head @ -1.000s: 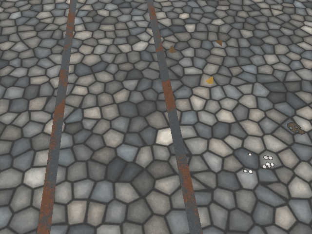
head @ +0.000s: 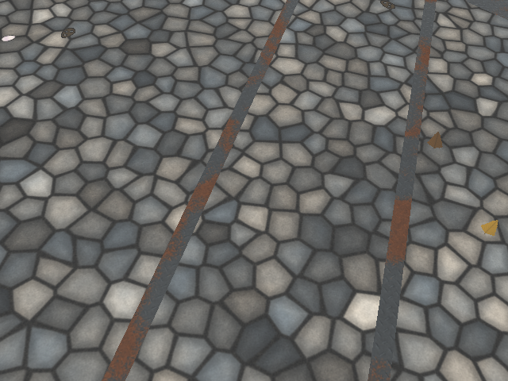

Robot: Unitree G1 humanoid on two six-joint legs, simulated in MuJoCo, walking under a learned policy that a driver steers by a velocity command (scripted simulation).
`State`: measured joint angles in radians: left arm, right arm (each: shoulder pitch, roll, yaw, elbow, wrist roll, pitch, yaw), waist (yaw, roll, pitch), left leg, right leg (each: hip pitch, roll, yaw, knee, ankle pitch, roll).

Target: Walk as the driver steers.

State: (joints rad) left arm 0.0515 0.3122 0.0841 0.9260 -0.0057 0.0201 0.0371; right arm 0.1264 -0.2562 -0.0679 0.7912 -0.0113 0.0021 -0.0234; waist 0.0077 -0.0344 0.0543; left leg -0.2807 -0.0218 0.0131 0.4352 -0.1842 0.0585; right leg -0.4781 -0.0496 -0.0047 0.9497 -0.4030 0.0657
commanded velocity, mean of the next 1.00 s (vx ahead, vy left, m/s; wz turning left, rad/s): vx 0.00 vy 0.00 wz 0.05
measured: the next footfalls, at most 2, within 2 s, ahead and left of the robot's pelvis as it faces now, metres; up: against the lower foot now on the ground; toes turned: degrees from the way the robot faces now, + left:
right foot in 0.16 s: +0.05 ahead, -0.15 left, +0.00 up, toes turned +0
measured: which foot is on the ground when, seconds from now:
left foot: down 0.00-1.00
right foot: up 0.00-0.14, down 0.16-1.00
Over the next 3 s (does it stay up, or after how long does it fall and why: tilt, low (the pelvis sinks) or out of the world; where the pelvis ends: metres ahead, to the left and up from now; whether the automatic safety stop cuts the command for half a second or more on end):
stays up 0.71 0.03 0.00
